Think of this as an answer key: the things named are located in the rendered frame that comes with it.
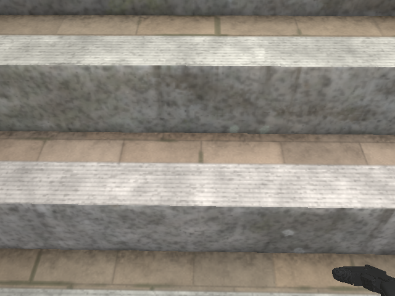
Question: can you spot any robot right hand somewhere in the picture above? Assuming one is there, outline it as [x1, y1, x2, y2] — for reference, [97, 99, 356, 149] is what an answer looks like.
[332, 265, 395, 296]

